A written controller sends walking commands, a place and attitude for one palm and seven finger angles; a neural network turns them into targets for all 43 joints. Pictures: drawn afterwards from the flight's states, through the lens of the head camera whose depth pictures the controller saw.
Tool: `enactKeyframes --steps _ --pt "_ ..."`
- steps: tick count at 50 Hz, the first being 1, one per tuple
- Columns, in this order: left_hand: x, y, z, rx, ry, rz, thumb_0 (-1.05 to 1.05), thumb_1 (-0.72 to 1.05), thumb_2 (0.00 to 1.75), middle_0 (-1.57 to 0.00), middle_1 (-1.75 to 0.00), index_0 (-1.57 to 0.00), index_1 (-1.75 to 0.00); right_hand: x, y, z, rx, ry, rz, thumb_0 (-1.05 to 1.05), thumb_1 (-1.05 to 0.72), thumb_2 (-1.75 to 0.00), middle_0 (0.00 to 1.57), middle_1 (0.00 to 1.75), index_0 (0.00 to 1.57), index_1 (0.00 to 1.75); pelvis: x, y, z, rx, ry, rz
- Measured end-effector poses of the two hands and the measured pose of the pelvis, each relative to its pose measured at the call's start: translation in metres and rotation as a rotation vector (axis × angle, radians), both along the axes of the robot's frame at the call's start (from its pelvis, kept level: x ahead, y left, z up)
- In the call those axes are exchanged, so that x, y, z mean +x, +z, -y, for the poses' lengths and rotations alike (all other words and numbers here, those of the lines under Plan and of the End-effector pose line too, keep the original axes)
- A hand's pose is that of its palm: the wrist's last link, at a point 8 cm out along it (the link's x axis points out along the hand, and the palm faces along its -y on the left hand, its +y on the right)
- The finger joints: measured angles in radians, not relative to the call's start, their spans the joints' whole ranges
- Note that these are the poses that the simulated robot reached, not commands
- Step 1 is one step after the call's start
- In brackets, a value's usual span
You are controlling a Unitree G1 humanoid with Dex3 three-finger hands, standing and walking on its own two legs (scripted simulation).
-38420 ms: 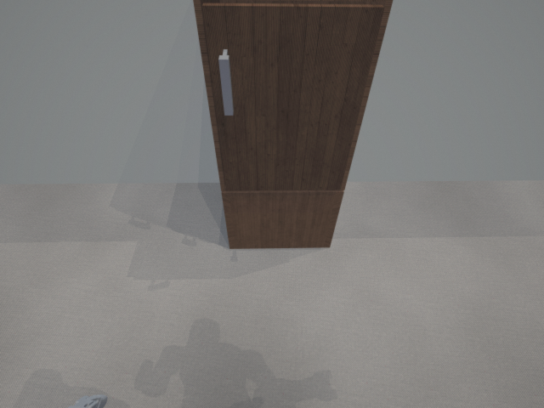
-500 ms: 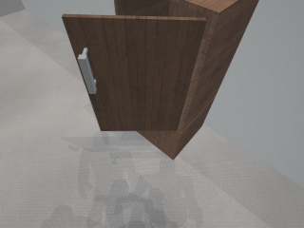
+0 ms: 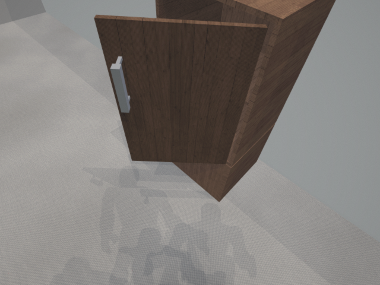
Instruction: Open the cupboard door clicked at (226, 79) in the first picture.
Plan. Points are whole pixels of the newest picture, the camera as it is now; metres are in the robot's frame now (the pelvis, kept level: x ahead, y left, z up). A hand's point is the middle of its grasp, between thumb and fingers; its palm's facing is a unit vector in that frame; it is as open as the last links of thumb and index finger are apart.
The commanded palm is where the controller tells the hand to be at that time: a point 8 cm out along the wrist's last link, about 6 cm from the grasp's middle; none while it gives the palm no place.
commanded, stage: come to a stop and stand still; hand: left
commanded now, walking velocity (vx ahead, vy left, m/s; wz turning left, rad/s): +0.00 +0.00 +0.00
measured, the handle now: (122, 85) +0.59 +0.24 +0.06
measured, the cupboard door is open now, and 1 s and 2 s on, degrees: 43 43 43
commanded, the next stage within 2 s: look again from close up in 0.94 s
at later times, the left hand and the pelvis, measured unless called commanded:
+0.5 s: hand out of the picture +0.02 +0.19 -0.18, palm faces +0.00 -0.99 -0.15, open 7.4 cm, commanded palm none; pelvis +0.02 +0.02 +0.01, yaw -2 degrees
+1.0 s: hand out of the picture +0.05 +0.18 -0.18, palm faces +0.01 -0.98 -0.18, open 7.3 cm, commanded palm none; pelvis +0.04 +0.01 +0.01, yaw -2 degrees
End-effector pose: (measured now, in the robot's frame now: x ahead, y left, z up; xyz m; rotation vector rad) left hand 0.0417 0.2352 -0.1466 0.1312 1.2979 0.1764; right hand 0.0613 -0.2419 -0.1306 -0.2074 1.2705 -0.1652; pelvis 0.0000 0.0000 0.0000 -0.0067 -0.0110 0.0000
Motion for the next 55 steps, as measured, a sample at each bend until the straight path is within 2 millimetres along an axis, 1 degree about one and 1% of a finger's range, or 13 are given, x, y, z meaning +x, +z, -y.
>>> enactKeyframes --steps 5,10,14,19,26,34,38,43,52,55 --pt "-0.027 0.000 -0.011 -0.014 0.014 -0.065 0.01 0.91 0.90 -0.20 -0.30 -0.20 -0.30 -0.008 0.004 -0.022 0.019 0.018 -0.024 0.01 -0.91 -0.90 0.20 0.30 0.20 0.29 0.000 0.005 -0.010 0.003 -0.007 -0.002" --pt "-0.048 0.002 -0.015 -0.019 0.005 -0.136 0.01 0.91 0.90 -0.20 -0.30 -0.20 -0.30 -0.016 0.004 -0.028 0.019 -0.005 -0.034 0.01 -0.93 -0.90 0.21 0.30 0.20 0.29 0.004 0.007 -0.017 0.005 -0.017 -0.008" --pt "-0.055 0.002 -0.013 -0.027 -0.002 -0.175 0.01 0.91 0.90 -0.20 -0.30 -0.19 -0.30 -0.025 0.003 -0.031 0.020 -0.023 -0.059 0.01 -0.92 -0.90 0.21 0.30 0.20 0.29 0.009 0.008 -0.021 0.005 -0.024 -0.010" --pt "-0.048 0.001 -0.009 -0.039 -0.013 -0.185 0.01 0.91 0.90 -0.20 -0.30 -0.19 -0.30 -0.040 0.001 -0.037 0.026 -0.048 -0.105 0.01 -0.92 -0.90 0.20 0.30 0.20 0.29 0.015 0.008 -0.023 0.005 -0.030 -0.008" --pt "-0.022 0.000 -0.001 -0.049 -0.033 -0.146 0.01 0.91 0.90 -0.20 -0.30 -0.20 -0.30 -0.059 -0.003 -0.049 0.051 -0.085 -0.162 0.01 -0.91 -0.90 0.20 0.30 0.20 0.29 0.024 0.008 -0.023 0.006 -0.035 -0.004" --pt "-0.001 0.001 -0.005 -0.022 -0.044 -0.121 0.01 0.93 0.90 -0.20 -0.30 -0.20 -0.30 -0.069 -0.006 -0.058 0.078 -0.115 -0.200 0.01 -0.91 -0.90 0.20 0.30 0.20 0.29 0.032 0.007 -0.020 0.006 -0.038 -0.004" --pt "0.005 0.002 -0.004 -0.015 -0.042 -0.112 0.01 0.93 0.90 -0.20 -0.30 -0.20 -0.30 -0.068 -0.007 -0.058 0.084 -0.120 -0.206 0.01 -0.91 -0.90 0.20 0.30 0.20 0.29 0.035 0.007 -0.018 0.005 -0.035 -0.005" --pt "0.007 0.002 -0.002 -0.012 -0.035 -0.109 0.01 0.93 0.90 -0.20 -0.30 -0.20 -0.30 -0.062 -0.008 -0.055 0.081 -0.118 -0.198 0.01 -0.91 -0.90 0.20 0.30 0.20 0.29 0.038 0.006 -0.016 0.005 -0.033 -0.003" --pt "-0.001 0.001 0.006 -0.026 -0.025 -0.129 0.01 0.93 0.90 -0.20 -0.30 -0.20 -0.30 -0.046 -0.006 -0.045 0.067 -0.101 -0.172 0.01 -0.91 -0.90 0.20 0.30 0.20 0.29 0.041 0.007 -0.012 0.004 -0.029 -0.004" --pt "-0.005 0.000 0.007 -0.014 -0.040 -0.120 0.01 0.92 0.90 -0.20 -0.30 -0.20 -0.30 -0.041 -0.009 -0.038 0.056 -0.088 -0.147 0.01 -0.91 -0.90 0.20 0.30 0.20 0.29 0.037 0.004 -0.013 -0.007 -0.029 -0.016"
